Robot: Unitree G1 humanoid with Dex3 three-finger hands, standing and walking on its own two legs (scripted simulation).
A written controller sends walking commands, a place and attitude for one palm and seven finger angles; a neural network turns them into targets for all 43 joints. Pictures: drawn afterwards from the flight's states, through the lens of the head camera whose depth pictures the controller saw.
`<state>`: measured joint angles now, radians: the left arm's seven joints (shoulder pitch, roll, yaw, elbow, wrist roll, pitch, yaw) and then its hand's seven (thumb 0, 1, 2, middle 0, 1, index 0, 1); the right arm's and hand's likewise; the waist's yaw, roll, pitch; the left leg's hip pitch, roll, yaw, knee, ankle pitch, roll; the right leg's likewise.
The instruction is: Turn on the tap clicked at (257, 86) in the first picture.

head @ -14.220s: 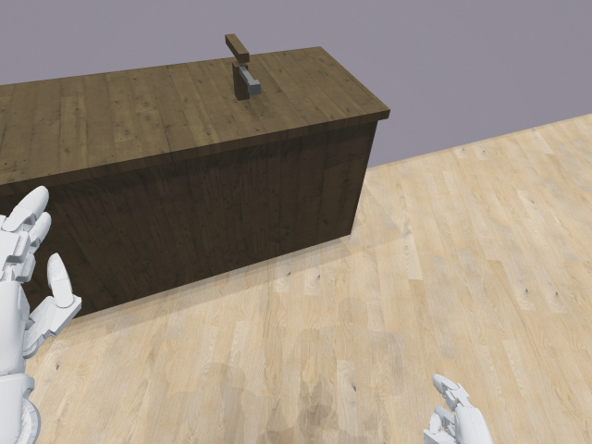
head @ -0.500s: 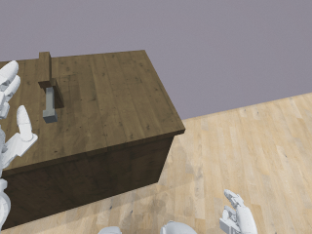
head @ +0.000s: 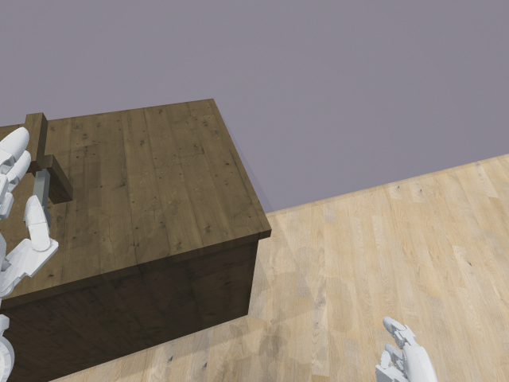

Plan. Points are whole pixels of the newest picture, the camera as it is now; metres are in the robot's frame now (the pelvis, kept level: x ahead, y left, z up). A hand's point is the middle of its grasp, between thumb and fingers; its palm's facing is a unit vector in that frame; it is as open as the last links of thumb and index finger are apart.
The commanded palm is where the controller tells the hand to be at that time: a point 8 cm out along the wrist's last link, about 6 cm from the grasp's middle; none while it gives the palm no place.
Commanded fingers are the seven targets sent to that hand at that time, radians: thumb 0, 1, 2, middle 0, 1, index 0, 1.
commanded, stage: come to a stop and stand still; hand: left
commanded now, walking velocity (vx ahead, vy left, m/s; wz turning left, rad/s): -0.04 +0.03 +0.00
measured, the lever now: (37, 218) +0.33 +0.39 +0.03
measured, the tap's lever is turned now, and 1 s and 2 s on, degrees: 0 0 0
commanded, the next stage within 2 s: look again from close up in 0.90 s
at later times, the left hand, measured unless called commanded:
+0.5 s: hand (37, 205) +0.27 +0.29 +0.17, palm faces +0.32 -0.87 -0.38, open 7.4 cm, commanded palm +0.20 +0.32 +0.18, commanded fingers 0.00 0.90 0.90 -0.20 -0.30 -0.20 -0.30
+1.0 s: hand (22, 186) +0.28 +0.31 +0.19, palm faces +0.35 -0.87 -0.36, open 7.4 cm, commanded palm +0.22 +0.34 +0.18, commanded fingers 0.00 0.90 0.90 -0.20 -0.30 -0.20 -0.30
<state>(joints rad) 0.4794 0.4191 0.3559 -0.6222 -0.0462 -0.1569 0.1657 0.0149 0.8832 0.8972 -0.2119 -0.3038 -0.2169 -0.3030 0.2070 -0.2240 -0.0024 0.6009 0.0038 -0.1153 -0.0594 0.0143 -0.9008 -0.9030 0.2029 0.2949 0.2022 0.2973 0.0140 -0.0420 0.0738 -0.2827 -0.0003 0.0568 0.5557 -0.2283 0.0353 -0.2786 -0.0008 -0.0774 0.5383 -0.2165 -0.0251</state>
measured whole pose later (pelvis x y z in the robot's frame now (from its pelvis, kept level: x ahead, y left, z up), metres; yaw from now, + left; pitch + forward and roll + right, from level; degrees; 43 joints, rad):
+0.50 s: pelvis +0.03 +0.05 +0.01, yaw -1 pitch +0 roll -1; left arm 0.36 0.46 0.37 -0.47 -0.02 -0.28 0.09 0.01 0.88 0.90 -0.21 -0.30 -0.22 -0.30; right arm 0.25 -0.16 0.03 0.59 0.00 -0.17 -0.01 0.01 -0.90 -0.90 0.21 0.30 0.20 0.30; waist 0.01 -0.11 0.07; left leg -0.25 -0.06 0.06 0.50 -0.25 0.10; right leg -0.25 -0.02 -0.01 0.46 -0.20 0.03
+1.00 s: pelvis +0.05 +0.07 +0.01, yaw -3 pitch -1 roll -3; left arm 0.40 0.40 0.39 -0.53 -0.04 -0.24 0.11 0.01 0.89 0.90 -0.21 -0.30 -0.21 -0.30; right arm 0.18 -0.16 0.03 0.56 0.00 -0.10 0.01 0.01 -0.90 -0.90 0.21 0.30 0.21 0.30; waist 0.02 -0.04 0.07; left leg -0.20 -0.06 0.10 0.49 -0.28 0.10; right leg -0.20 -0.03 -0.04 0.42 -0.21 0.01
